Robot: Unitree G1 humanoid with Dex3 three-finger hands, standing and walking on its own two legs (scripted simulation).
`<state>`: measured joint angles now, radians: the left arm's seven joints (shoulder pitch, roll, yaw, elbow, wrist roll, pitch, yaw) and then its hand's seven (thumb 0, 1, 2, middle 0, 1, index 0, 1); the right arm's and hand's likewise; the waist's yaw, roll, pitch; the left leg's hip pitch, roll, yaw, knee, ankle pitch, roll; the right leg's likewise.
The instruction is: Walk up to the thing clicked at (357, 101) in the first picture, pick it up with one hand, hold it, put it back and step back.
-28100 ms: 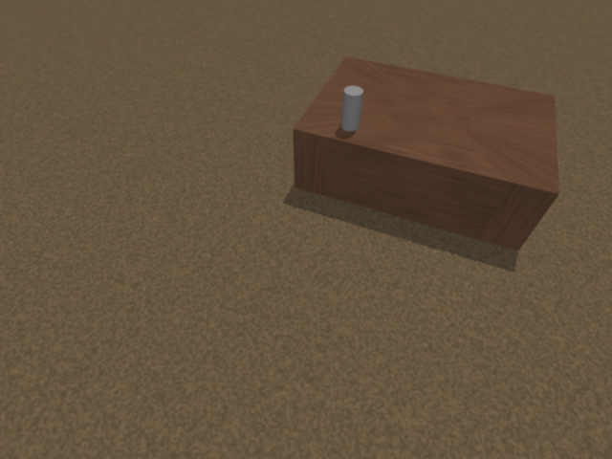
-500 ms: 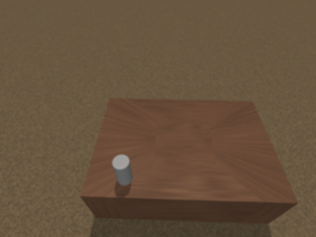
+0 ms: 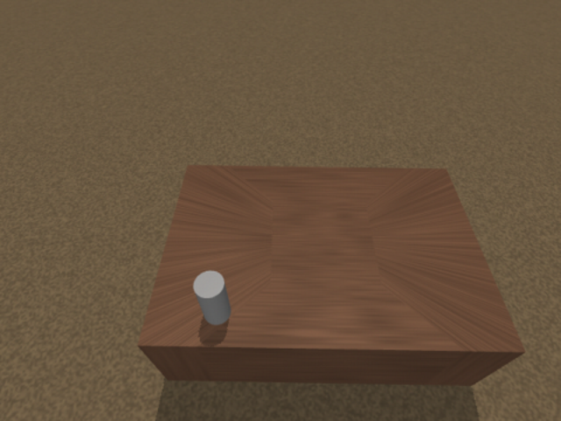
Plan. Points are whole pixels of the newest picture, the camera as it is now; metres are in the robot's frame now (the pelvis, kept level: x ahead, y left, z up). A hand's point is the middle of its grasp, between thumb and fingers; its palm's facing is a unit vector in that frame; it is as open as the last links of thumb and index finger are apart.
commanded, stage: stand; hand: left
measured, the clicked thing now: (213, 298) +0.47 +0.18 -0.37
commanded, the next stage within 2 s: step back in 1.10 s
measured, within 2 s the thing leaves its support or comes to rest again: neither
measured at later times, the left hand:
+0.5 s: hand out of the picture +0.08 +0.25 -0.16, palm faces -0.02 -0.94 -0.34, open 7.4 cm
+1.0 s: hand out of the picture +0.08 +0.25 -0.16, palm faces -0.02 -0.94 -0.34, open 7.4 cm
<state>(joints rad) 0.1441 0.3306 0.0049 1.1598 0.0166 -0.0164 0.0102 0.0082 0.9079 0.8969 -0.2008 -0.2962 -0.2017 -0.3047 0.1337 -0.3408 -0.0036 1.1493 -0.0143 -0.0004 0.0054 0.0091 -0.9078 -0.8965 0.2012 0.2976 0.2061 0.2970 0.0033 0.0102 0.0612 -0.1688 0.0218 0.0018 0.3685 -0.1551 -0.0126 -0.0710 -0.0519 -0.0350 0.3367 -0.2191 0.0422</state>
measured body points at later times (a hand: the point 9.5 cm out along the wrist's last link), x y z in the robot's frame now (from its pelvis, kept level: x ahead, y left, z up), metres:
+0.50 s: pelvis +0.01 +0.00 +0.00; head +0.02 +0.00 +0.45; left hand +0.08 +0.30 -0.13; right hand +0.08 -0.30 -0.13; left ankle +0.03 +0.13 -0.75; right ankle -0.02 -0.14 -0.75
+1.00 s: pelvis +0.01 +0.00 +0.00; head +0.02 +0.00 +0.45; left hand +0.08 +0.30 -0.13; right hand +0.09 -0.30 -0.13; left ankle +0.03 +0.13 -0.75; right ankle -0.02 -0.14 -0.75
